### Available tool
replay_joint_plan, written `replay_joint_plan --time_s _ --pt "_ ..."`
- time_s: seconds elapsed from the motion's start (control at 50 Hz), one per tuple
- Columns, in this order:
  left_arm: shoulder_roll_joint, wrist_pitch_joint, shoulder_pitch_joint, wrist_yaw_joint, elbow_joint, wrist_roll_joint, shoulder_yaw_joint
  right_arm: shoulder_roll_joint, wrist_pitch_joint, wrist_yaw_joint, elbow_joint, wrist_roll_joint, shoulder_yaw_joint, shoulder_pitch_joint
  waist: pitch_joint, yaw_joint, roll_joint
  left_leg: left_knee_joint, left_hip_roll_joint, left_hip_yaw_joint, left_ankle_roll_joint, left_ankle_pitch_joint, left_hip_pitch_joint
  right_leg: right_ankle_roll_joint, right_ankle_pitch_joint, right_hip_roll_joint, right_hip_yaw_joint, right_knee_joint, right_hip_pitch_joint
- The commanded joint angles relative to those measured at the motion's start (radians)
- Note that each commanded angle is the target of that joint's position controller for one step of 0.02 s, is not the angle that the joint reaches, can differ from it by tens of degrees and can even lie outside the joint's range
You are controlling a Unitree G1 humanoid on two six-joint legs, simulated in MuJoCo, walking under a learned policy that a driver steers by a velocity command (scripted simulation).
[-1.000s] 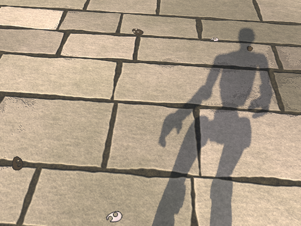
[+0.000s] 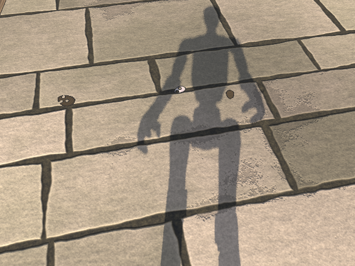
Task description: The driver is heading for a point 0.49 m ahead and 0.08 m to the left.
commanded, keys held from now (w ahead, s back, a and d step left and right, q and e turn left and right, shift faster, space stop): w+q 0.46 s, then no key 0.54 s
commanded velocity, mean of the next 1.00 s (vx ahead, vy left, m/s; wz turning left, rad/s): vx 0.34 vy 0.00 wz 0.36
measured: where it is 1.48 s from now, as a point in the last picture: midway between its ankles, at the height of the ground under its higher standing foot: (176, 263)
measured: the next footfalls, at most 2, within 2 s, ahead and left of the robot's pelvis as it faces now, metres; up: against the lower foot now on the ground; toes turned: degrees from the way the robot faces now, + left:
right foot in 0.40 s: +0.42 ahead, -0.09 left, +0.00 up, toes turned +18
left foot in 0.82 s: +0.49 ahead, +0.18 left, +0.00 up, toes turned +19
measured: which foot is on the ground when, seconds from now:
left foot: down 0.00-0.42, up 0.44-0.80, down 0.82-1.00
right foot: up 0.00-0.38, down 0.40-0.84, up 0.86-1.00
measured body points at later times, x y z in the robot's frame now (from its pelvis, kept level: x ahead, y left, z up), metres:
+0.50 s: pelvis +0.29 -0.02 +0.01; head +0.31 -0.02 +0.46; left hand +0.41 +0.28 -0.06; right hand +0.42 -0.28 -0.11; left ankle +0.13 +0.07 -0.65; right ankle +0.38 -0.11 -0.72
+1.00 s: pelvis +0.42 +0.05 +0.01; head +0.45 +0.07 +0.46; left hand +0.41 +0.34 -0.12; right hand +0.68 -0.11 -0.08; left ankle +0.45 +0.17 -0.72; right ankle +0.44 -0.10 -0.70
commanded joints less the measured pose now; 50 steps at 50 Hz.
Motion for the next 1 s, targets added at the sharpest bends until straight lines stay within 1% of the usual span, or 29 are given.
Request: replay_joint_plan --time_s 0.02,0.04,0.06,0.08,0.1,0.14,0.22,0.32,0.36,0.38,0.4,0.42,0.44,0.46,0.48,0.5,0.52,0.54,0.58,0.66,0.74,0.8,0.82,0.84,0.86,0.88,0.9,0.94,1.0 --pt "0.131 -0.061 -0.116 -0.009 -0.143 -0.001 0.022 -0.141 0.008 -0.014 -0.036 -0.006 -0.043 0.152 -0.089 -0.084 0.004 -0.301 0.307 -0.526 0.214 -0.115 0.481 -0.002 0.076 -0.089 0.055 0.137 -0.523" --pt "0.132 -0.059 -0.112 -0.005 -0.144 0.017 0.028 -0.127 0.007 -0.017 -0.046 -0.014 -0.037 0.126 -0.061 -0.051 0.019 -0.317 0.274 -0.469 0.206 0.011 0.390 0.005 0.114 -0.114 0.056 0.066 -0.460" --pt "0.123 -0.052 -0.089 -0.003 -0.144 0.023 0.029 -0.124 0.009 -0.020 -0.056 -0.017 -0.036 0.104 -0.060 -0.025 0.051 -0.333 0.251 -0.440 0.209 0.076 0.342 0.020 0.130 -0.119 0.053 0.028 -0.417" --pt "0.108 -0.043 -0.081 0.001 -0.135 0.032 0.028 -0.108 0.009 -0.022 -0.058 -0.012 -0.032 0.095 -0.058 -0.018 0.039 -0.350 0.220 -0.397 0.195 0.118 0.313 0.029 0.156 -0.122 0.042 0.005 -0.398" --pt "0.094 -0.035 -0.059 0.003 -0.135 0.028 0.024 -0.137 0.007 -0.028 -0.054 -0.013 -0.039 0.097 -0.063 -0.001 0.087 -0.350 0.230 -0.378 0.217 0.183 0.274 0.050 0.164 -0.117 0.030 -0.029 -0.387" --pt "0.086 -0.029 -0.113 0.009 -0.149 0.029 0.019 -0.151 0.007 -0.040 -0.042 -0.005 -0.046 0.116 -0.036 -0.018 0.074 -0.357 0.204 -0.320 0.212 0.251 0.229 0.085 0.247 -0.110 0.017 -0.150 -0.394" --pt "0.043 -0.040 -0.275 0.001 -0.179 0.022 0.004 -0.166 0.022 -0.060 -0.009 0.007 -0.053 0.179 -0.034 -0.078 0.074 -0.332 0.142 -0.276 0.144 0.176 0.181 0.098 0.505 -0.051 0.006 -0.438 -0.291" --pt "0.081 -0.058 -0.352 -0.015 -0.197 0.002 0.021 -0.156 0.043 -0.070 0.019 0.015 -0.055 0.233 -0.033 -0.088 0.100 -0.242 0.187 -0.406 0.117 0.092 0.303 0.068 0.483 -0.022 0.052 -0.587 -0.239" --pt "0.106 -0.065 -0.304 -0.015 -0.186 -0.001 0.034 -0.156 0.051 -0.072 0.017 0.011 -0.060 0.215 -0.040 -0.054 0.129 -0.181 0.203 -0.451 0.100 0.138 0.338 0.035 0.398 -0.025 0.051 -0.610 -0.176" --pt "0.123 -0.069 -0.227 -0.010 -0.166 0.002 0.047 -0.140 0.053 -0.069 0.010 0.009 -0.055 0.199 -0.075 -0.010 0.128 -0.114 0.174 -0.438 0.079 0.189 0.325 0.006 0.406 -0.027 0.031 -0.656 -0.058" --pt "0.156 -0.073 -0.111 -0.002 -0.151 0.016 0.061 -0.097 0.050 -0.064 -0.004 0.001 -0.039 0.188 -0.184 0.048 0.097 0.064 0.126 -0.391 0.051 0.175 0.260 -0.046 0.396 -0.114 0.090 -0.636 0.161" --pt "0.235 -0.067 0.017 0.007 -0.139 0.034 0.082 -0.035 0.044 -0.062 -0.025 0.005 -0.018 0.268 -0.342 0.058 -0.084 0.381 0.002 -0.262 -0.018 -0.067 -0.010 -0.165 0.299 -0.328 0.383 -0.629 0.527" --pt "0.219 -0.052 0.068 -0.002 -0.106 0.011 0.084 -0.044 0.038 -0.063 -0.040 0.017 -0.009 0.334 -0.397 0.039 -0.311 0.601 -0.016 -0.197 -0.043 -0.457 -0.242 -0.253 0.067 -0.467 0.718 -0.715 0.634" --pt "0.136 -0.046 0.019 -0.002 -0.122 -0.001 0.063 -0.137 0.040 -0.063 -0.022 0.023 -0.032 0.283 -0.254 0.053 -0.178 0.689 0.056 -0.208 -0.052 -0.395 -0.320 -0.217 -0.070 -0.441 0.658 -0.752 0.514" --pt "0.101 -0.038 -0.029 0.001 -0.128 0.008 0.051 -0.156 0.046 -0.064 -0.035 0.012 -0.040 0.188 -0.129 0.060 -0.096 0.704 0.077 -0.173 -0.065 -0.319 -0.313 -0.185 0.073 -0.393 0.508 -0.764 0.374" --pt "0.084 -0.034 -0.075 -0.001 -0.122 0.018 0.042 -0.141 0.048 -0.065 -0.048 0.000 -0.041 0.143 -0.050 0.037 -0.051 0.674 0.094 -0.157 -0.078 -0.277 -0.282 -0.180 0.310 -0.350 0.387 -0.775 0.247" --pt "0.061 -0.036 -0.104 -0.003 -0.117 0.025 0.032 -0.126 0.052 -0.065 -0.051 -0.010 -0.045 0.134 -0.024 0.011 -0.045 0.634 0.110 -0.153 -0.085 -0.260 -0.240 -0.174 0.520 -0.314 0.291 -0.780 0.170" --pt "0.065 -0.039 -0.115 -0.007 -0.108 0.029 0.032 -0.103 0.057 -0.062 -0.051 -0.007 -0.042 0.158 -0.025 -0.015 -0.088 0.603 0.117 -0.139 -0.095 -0.268 -0.184 -0.179 0.710 -0.297 0.220 -0.774 0.116" --pt "0.071 -0.043 -0.134 -0.013 -0.082 0.021 0.035 -0.061 0.066 -0.063 -0.046 -0.006 -0.031 0.166 -0.043 -0.033 -0.108 0.501 0.110 -0.102 -0.115 -0.254 -0.141 -0.196 0.896 -0.270 0.122 -0.785 0.078" --pt "0.120 -0.022 -0.159 -0.003 -0.042 0.003 0.045 -0.020 0.066 -0.051 -0.060 -0.018 -0.009 0.105 -0.106 -0.027 -0.098 0.221 0.111 -0.054 -0.117 -0.025 -0.013 -0.190 0.964 -0.241 -0.002 -0.799 0.063" --pt "0.140 -0.006 -0.110 0.000 0.010 -0.009 0.045 -0.046 0.058 -0.037 -0.086 -0.017 -0.015 0.004 -0.114 0.007 -0.088 0.058 0.089 -0.042 -0.087 0.068 0.053 -0.171 0.877 -0.251 -0.003 -0.760 0.118" --pt "0.139 0.004 -0.124 0.000 0.032 -0.026 0.040 -0.067 0.056 -0.037 -0.080 -0.027 -0.028 0.026 -0.113 -0.032 -0.074 -0.120 0.065 -0.023 -0.035 0.151 0.182 -0.123 0.758 -0.233 0.010 -0.651 0.112" --pt "0.112 0.000 -0.085 -0.002 0.047 -0.017 0.030 -0.103 0.056 -0.046 -0.077 -0.033 -0.039 0.046 -0.132 -0.037 -0.037 -0.174 0.098 -0.060 -0.005 0.326 0.285 -0.078 0.694 -0.189 -0.009 -0.584 0.077" --pt "0.070 -0.011 -0.047 -0.005 0.035 0.021 0.012 -0.176 0.060 -0.059 -0.090 -0.049 -0.051 0.083 -0.224 -0.022 0.082 -0.094 0.261 -0.208 0.060 0.753 0.474 -0.018 0.441 -0.121 -0.056 -0.444 -0.029" --pt "0.011 -0.006 0.043 -0.007 0.056 0.027 -0.013 -0.123 0.071 -0.062 -0.087 -0.058 -0.031 0.075 -0.317 -0.001 0.213 -0.080 0.406 -0.366 0.215 0.831 0.567 0.041 0.008 -0.068 -0.056 -0.324 -0.128" --pt "0.057 0.016 -0.017 -0.006 0.055 0.016 -0.005 -0.040 0.075 -0.054 -0.076 -0.043 -0.009 0.085 -0.301 -0.041 0.187 -0.125 0.403 -0.409 0.239 0.700 0.525 0.070 -0.218 -0.076 -0.003 -0.242 -0.164" --pt "0.085 0.032 -0.053 -0.003 0.041 0.004 0.004 -0.037 0.074 -0.046 -0.062 -0.035 -0.003 0.063 -0.244 -0.038 0.164 -0.153 0.373 -0.389 0.213 0.560 0.485 0.080 -0.244 -0.085 0.010 -0.205 -0.211" --pt "0.093 0.064 -0.057 0.015 0.056 0.008 0.013 -0.088 0.072 -0.041 -0.059 -0.030 -0.018 -0.017 -0.164 -0.012 0.117 -0.204 0.338 -0.346 0.164 0.370 0.349 0.097 -0.158 -0.104 0.013 -0.218 -0.198" --pt "0.058 0.083 -0.021 0.026 0.088 0.008 0.008 -0.085 0.077 -0.047 -0.053 -0.039 -0.021 -0.099 -0.142 0.026 0.144 -0.237 0.269 -0.249 0.127 0.254 0.181 0.104 0.025 -0.089 -0.019 -0.343 -0.034"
